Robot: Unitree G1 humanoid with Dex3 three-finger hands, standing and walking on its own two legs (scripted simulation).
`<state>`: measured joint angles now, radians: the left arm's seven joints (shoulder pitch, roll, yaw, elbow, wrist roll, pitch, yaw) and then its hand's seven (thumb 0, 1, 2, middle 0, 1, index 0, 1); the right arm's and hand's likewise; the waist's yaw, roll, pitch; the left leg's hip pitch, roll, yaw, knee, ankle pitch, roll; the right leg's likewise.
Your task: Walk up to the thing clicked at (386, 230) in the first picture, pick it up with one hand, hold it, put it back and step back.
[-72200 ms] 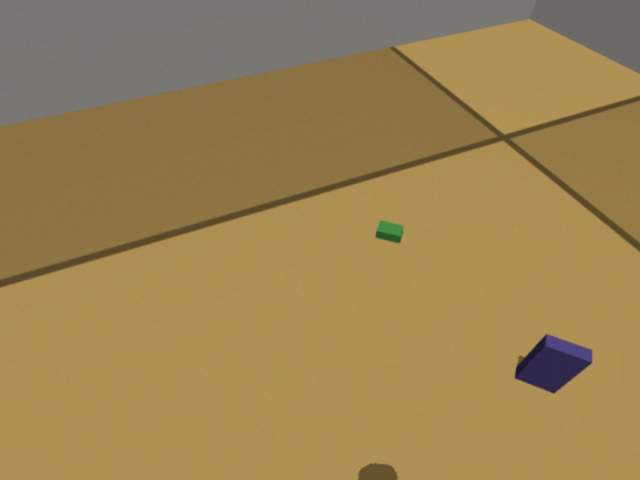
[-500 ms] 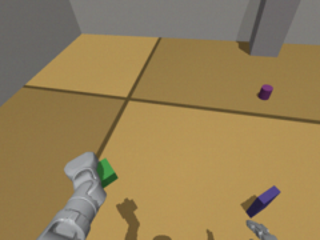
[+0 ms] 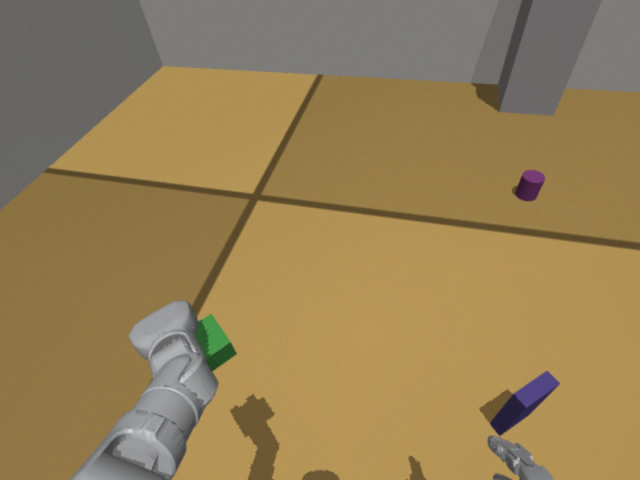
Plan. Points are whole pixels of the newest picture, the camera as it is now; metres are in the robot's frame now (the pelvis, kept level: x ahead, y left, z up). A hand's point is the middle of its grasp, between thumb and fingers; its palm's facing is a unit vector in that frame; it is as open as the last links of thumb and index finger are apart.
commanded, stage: hold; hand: left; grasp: from above
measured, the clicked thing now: (194, 353) +0.33 +0.22 -0.08
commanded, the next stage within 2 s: crouch in 0.24 s
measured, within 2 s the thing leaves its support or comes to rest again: neither
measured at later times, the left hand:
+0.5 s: hand (189, 356) +0.31 +0.22 -0.05, palm faces -0.35 -0.27 -0.90, open 9.1 cm
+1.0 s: hand (220, 378) +0.36 +0.24 -0.25, palm faces -0.31 -0.19 -0.93, open 9.1 cm
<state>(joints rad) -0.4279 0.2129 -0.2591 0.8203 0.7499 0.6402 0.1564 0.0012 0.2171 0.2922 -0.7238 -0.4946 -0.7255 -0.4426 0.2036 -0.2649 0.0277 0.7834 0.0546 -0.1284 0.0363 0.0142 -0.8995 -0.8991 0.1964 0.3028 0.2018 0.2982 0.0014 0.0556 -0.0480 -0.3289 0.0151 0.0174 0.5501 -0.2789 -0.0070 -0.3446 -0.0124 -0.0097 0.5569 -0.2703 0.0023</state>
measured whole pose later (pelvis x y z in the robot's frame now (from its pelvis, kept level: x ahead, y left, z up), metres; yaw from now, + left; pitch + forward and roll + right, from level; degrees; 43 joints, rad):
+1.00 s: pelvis -0.04 +0.00 -0.14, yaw -1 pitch +27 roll -2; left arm -0.80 0.31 -0.01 1.37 0.81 0.39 0.54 0.00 0.22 0.27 -0.78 -0.40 -0.78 -0.35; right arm 0.23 -0.29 -0.03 0.81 -0.04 -0.15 0.10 0.01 -0.87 -0.89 0.20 0.30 0.20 0.30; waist -0.14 0.02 -0.18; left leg -1.30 0.04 -0.01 1.38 -0.55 0.00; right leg -1.29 0.00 -0.02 1.34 -0.52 0.01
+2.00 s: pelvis -0.09 +0.00 -0.40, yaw -4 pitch +37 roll -5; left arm -1.19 0.68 0.19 1.62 0.97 0.21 0.42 -0.01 0.22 0.05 -0.91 -0.21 -0.89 -0.18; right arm 0.18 -0.29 0.08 0.82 -0.15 -0.21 0.18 0.01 -0.89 -0.90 0.20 0.30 0.20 0.30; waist -0.28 0.03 -0.05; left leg -2.24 0.03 -0.09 2.30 -0.70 0.00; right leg -2.22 0.00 -0.07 2.22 -0.64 0.00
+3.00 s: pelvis -0.08 +0.01 -0.45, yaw -9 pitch +34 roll -9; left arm -1.29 0.87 0.22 1.74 1.02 0.18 0.50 0.02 0.19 0.30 -0.82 -0.34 -0.81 -0.32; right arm 0.19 -0.34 0.21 0.75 -0.18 -0.24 0.24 0.00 -0.91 -0.90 0.20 0.30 0.20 0.30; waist -0.36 -0.04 0.08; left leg -2.37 0.03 -0.15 2.48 -0.71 0.00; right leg -2.32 0.01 -0.12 2.35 -0.63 0.02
